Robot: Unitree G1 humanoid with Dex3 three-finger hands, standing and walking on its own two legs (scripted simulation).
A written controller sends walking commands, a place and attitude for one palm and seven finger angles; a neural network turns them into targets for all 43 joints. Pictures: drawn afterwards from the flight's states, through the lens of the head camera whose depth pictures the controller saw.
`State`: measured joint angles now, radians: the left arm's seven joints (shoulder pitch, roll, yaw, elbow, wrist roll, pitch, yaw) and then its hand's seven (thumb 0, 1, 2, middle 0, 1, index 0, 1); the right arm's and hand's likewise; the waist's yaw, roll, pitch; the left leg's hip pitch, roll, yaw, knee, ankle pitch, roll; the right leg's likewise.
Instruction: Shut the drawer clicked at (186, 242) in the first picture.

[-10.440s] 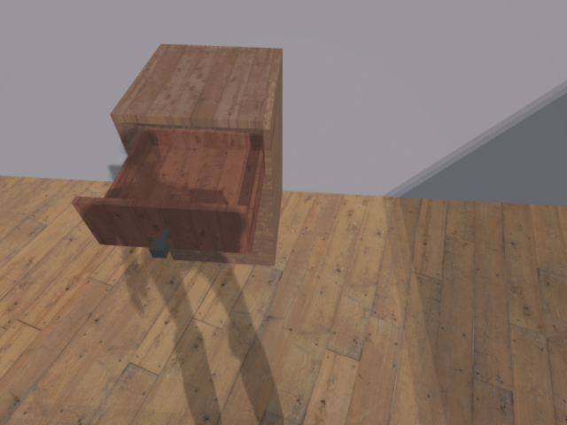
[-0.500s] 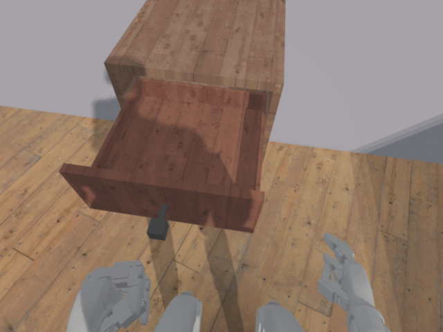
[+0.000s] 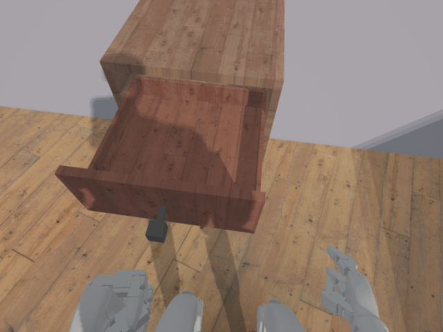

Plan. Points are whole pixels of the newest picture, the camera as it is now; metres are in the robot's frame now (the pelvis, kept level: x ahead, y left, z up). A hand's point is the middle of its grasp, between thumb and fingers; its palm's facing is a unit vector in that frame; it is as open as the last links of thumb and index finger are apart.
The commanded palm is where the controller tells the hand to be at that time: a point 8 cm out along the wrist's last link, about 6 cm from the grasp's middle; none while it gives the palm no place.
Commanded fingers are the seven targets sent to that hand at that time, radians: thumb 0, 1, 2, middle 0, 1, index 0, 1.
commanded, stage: raise the hand and make a fist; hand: left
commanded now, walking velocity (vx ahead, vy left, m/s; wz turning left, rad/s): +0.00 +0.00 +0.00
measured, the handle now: (159, 223) +0.32 +0.15 -0.04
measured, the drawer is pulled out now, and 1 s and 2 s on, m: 0.30 0.30 0.30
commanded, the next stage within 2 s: bring the fist close to the handle in 0.10 s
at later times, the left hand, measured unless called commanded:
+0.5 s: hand (157, 303) +0.17 +0.11 +0.03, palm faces -0.08 -1.00 -0.02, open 3.3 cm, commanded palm +0.14 +0.17 +0.03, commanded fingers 0.00 0.90 0.90 -1.40 -1.60 -1.40 -1.60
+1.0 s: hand (160, 284) +0.20 +0.12 -0.02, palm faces -0.10 -0.99 -0.01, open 3.3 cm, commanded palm +0.19 +0.18 -0.02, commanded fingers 0.00 0.90 0.90 -1.40 -1.60 -1.40 -1.60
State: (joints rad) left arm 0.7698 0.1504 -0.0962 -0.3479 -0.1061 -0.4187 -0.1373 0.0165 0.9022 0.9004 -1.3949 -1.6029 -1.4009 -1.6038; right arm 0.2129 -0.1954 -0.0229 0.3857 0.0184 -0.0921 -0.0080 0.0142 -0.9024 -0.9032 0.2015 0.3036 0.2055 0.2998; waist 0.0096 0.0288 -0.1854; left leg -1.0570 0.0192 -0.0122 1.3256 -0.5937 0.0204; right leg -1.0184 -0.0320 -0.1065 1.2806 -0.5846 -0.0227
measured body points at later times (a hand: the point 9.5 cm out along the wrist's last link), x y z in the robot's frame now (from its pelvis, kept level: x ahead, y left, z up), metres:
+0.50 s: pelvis +0.00 -0.01 -0.01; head +0.08 -0.01 +0.43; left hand +0.17 +0.17 +0.04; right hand +0.21 -0.24 -0.08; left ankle +0.02 +0.10 -0.62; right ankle +0.02 -0.11 -0.62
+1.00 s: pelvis -0.01 -0.01 -0.05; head +0.10 +0.01 +0.39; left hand +0.20 +0.18 -0.01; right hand +0.20 -0.24 -0.12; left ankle +0.02 +0.10 -0.62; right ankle +0.02 -0.11 -0.62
